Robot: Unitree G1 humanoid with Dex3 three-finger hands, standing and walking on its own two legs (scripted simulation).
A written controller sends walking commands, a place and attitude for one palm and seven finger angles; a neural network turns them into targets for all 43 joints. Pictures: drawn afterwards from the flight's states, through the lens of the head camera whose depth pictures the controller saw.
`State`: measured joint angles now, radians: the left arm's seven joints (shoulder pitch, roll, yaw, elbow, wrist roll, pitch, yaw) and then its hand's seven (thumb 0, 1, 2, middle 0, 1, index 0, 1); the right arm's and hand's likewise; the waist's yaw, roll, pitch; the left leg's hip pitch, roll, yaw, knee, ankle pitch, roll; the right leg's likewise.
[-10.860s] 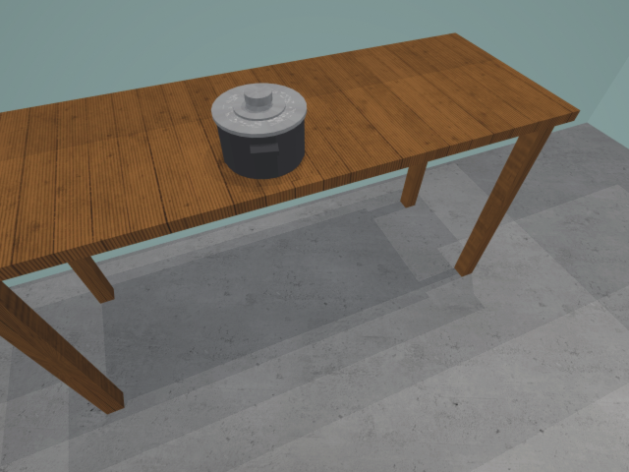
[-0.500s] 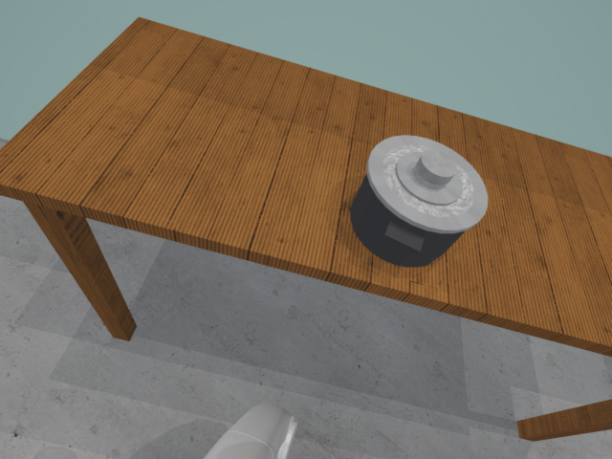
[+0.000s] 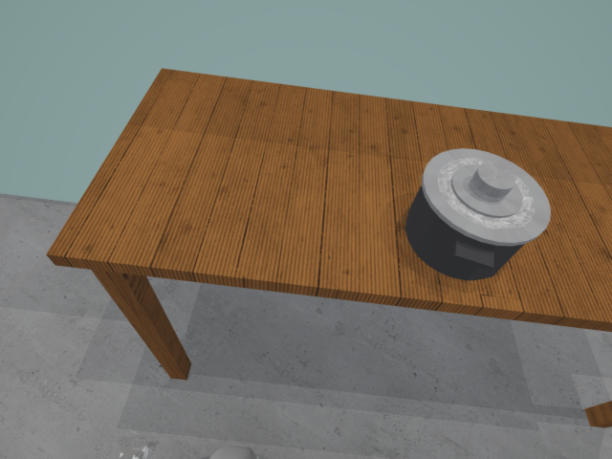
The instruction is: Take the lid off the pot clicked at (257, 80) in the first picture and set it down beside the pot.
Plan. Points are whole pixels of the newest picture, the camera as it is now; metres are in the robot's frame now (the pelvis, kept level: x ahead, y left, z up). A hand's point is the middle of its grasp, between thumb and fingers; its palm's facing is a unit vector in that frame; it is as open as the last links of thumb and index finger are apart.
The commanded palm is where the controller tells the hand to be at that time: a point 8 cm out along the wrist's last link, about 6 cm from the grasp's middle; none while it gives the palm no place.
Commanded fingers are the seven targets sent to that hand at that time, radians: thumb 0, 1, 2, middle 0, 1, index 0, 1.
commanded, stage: look again from close up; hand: left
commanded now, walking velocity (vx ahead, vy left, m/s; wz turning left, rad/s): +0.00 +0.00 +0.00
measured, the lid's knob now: (493, 179) +0.48 -0.23 +0.11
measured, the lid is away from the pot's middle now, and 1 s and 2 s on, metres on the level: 0.00 0.00 0.00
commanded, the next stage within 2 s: shuffle to correct the standing spot in 1.28 s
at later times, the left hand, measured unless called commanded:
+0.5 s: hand out of the picture -0.02 +0.25 -0.17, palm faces -0.02 -0.99 -0.14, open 7.3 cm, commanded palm none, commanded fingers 0.00 0.90 0.90 -0.20 -0.30 -0.20 -0.30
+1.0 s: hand out of the picture -0.15 +0.20 -0.16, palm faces +0.03 -0.99 -0.11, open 7.3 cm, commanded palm none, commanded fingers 0.00 0.90 0.90 -0.20 -0.30 -0.20 -0.30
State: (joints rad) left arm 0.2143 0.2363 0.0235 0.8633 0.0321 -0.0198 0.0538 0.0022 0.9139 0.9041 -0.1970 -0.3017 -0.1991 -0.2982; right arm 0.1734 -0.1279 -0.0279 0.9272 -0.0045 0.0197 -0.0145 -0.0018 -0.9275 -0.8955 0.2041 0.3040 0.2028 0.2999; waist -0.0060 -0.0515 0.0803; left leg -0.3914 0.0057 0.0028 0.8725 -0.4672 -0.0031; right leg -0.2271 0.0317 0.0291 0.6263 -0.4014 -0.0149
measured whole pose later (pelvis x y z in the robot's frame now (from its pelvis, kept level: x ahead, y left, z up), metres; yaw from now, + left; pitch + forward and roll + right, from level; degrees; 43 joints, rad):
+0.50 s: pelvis -0.02 +0.08 +0.02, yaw -1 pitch +0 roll -1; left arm 0.29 0.20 0.01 1.05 0.03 0.03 0.04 0.01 0.92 0.90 -0.20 -0.30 -0.20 -0.30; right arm 0.24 -0.12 -0.02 1.08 0.00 -0.01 -0.04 0.00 -0.95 -0.90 0.20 0.30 0.20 0.30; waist 0.01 -0.10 0.05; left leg -0.22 -0.10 0.08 0.34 -0.14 0.13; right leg -0.16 -0.07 -0.02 0.55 -0.42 0.02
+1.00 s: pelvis -0.06 +0.07 +0.02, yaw -1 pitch -1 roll -1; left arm 0.45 0.11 -0.01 1.15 0.03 -0.01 0.04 0.00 0.91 0.90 -0.20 -0.30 -0.20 -0.30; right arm 0.31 -0.08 -0.01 1.15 -0.01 0.01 -0.02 0.00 -0.91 -0.90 0.20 0.30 0.20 0.30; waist 0.02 -0.04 0.03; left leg -0.26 -0.09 0.07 0.35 -0.10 0.11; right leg -0.15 -0.04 -0.03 0.42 -0.27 0.02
